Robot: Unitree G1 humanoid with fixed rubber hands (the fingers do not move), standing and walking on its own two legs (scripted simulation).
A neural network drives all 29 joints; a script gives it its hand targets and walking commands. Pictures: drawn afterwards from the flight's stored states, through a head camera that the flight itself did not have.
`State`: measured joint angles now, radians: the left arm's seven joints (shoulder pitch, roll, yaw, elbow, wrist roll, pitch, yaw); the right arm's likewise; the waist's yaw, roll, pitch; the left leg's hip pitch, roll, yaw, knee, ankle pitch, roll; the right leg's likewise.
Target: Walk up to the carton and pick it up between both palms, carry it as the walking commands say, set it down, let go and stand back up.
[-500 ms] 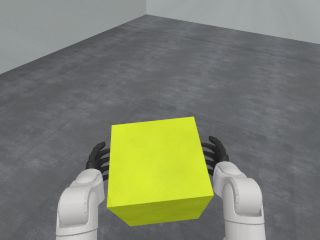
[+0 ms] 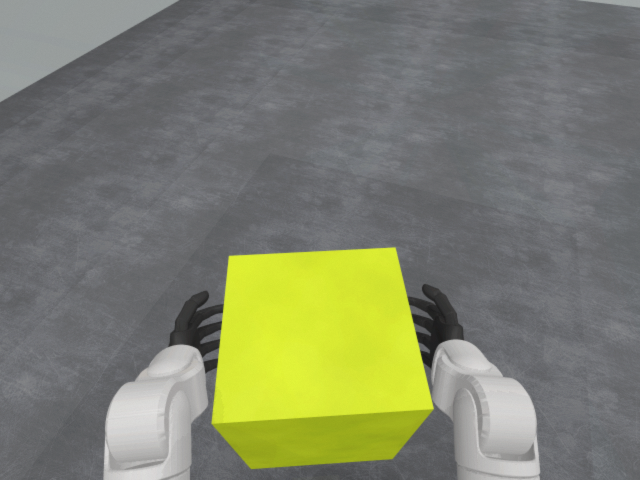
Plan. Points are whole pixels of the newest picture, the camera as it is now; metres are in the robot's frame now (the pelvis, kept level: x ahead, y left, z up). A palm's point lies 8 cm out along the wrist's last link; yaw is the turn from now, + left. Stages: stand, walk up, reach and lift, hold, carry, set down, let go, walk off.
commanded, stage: carry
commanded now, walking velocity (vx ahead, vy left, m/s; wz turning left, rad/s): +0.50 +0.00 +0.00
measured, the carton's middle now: (317, 366) +0.26 +0.00 -0.01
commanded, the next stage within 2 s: none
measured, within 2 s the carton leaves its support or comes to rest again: neither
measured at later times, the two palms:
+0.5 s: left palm (197, 173) +0.54 +0.18 +0.08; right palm (373, 137) +0.60 -0.11 +0.11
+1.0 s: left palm (225, 60) +0.92 +0.17 +0.09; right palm (355, 45) +0.94 -0.11 +0.11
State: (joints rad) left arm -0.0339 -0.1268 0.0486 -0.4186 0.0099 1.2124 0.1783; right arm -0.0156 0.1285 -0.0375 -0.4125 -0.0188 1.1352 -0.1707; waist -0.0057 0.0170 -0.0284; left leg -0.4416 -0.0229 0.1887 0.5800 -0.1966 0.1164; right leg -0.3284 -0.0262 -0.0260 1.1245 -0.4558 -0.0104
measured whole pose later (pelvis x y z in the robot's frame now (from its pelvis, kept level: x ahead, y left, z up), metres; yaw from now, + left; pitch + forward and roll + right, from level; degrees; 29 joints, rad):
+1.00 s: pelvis +0.69 +0.02 +0.01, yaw +4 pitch +7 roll -1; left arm 0.03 -0.13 -0.03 -0.50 0.05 1.17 0.16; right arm 0.02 0.13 -0.06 -0.54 0.00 1.18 -0.17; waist -0.02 -0.02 -0.13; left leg -0.36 0.02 0.04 1.06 -0.50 0.02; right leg -0.35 -0.02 -0.20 0.49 -0.25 -0.04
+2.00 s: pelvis +1.42 +0.10 +0.02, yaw +3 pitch +5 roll -1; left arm 0.01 -0.13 0.02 -0.49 0.01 1.23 0.17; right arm 0.06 0.13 -0.02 -0.52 -0.03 1.18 -0.17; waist -0.04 0.05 -0.09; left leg -0.13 0.02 0.14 0.35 -0.31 0.04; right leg -0.49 -0.04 -0.12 0.99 -0.46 0.01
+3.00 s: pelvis +2.12 +0.09 +0.02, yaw +5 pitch +7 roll +1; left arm 0.05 -0.13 0.01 -0.51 0.03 1.20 0.17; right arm 0.00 0.13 -0.03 -0.50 -0.01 1.20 -0.17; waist 0.01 -0.04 -0.08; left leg -0.48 0.04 0.12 0.89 -0.49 -0.03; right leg -0.20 -0.03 -0.18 0.40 -0.32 -0.03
